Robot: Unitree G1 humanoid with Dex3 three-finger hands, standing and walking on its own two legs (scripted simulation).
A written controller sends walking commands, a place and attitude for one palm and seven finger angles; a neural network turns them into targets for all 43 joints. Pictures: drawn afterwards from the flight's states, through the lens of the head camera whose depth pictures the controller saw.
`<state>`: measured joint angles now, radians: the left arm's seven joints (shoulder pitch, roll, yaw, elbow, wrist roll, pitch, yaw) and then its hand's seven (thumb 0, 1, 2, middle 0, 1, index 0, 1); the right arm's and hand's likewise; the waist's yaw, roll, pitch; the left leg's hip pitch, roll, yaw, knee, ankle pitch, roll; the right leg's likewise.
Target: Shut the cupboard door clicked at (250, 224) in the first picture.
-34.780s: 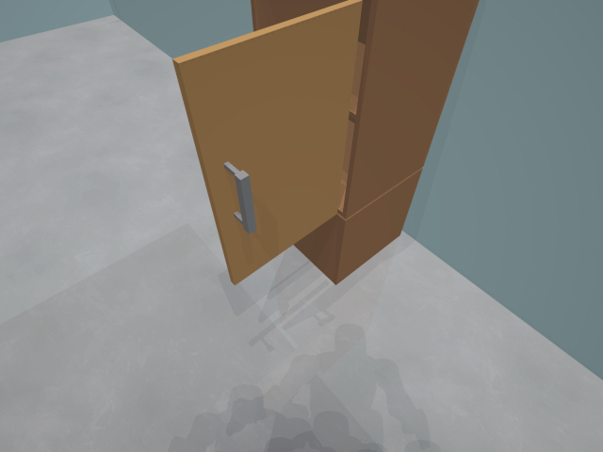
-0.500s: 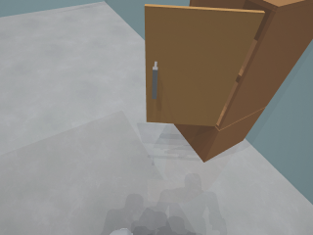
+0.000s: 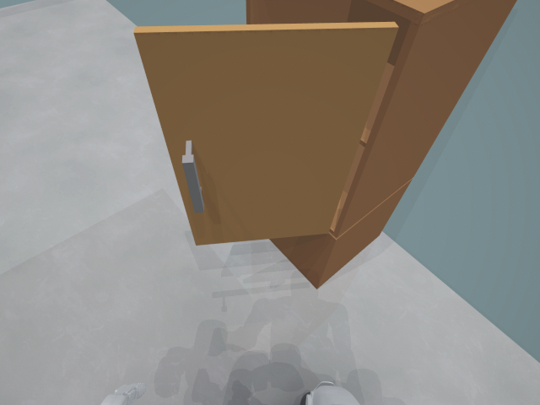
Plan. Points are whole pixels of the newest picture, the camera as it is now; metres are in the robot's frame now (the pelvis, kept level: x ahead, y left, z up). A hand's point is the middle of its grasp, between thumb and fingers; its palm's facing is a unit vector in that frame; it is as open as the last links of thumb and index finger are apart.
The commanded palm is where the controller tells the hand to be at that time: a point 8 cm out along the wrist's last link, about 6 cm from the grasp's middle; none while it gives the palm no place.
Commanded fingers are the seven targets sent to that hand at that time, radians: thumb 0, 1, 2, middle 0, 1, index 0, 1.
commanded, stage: come to a stop and stand still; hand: left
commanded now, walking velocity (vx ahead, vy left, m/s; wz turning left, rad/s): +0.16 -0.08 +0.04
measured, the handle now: (194, 178) +0.53 +0.15 -0.03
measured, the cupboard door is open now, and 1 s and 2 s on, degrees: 57 57 57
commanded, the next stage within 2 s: look again from close up in 1.22 s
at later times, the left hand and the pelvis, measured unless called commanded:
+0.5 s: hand out of the picture +0.12 +0.19 -0.19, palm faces +0.09 -0.98 -0.20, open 7.3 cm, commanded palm none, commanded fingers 0.00 0.90 0.90 -0.20 -0.30 -0.20 -0.30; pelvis +0.07 +0.00 -0.01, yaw +2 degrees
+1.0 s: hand out of the picture +0.06 +0.17 -0.18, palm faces +0.02 -0.98 -0.19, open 7.4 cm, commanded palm none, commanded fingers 0.00 0.90 0.90 -0.20 -0.30 -0.20 -0.30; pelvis +0.03 -0.02 +0.00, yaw +1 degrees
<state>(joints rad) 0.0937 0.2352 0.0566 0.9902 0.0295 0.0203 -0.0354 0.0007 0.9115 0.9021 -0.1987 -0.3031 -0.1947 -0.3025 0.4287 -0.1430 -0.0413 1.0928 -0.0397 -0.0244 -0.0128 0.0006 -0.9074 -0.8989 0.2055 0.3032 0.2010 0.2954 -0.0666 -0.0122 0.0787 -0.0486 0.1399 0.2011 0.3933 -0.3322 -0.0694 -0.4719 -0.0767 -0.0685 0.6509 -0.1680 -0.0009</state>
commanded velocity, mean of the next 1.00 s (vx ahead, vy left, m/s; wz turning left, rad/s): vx -0.06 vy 0.01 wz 0.00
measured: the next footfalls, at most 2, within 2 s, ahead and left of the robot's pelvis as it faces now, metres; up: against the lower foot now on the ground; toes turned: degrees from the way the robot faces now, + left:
right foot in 0.04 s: +0.14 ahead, -0.14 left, +0.00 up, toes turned -5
left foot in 0.48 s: +0.09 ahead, +0.09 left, +0.00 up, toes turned +3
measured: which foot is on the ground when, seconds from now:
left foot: down 0.00-0.04, up 0.06-0.46, down 0.48-1.00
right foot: up 0.00-0.02, down 0.04-0.48, up 0.50-0.98, down 1.00-1.00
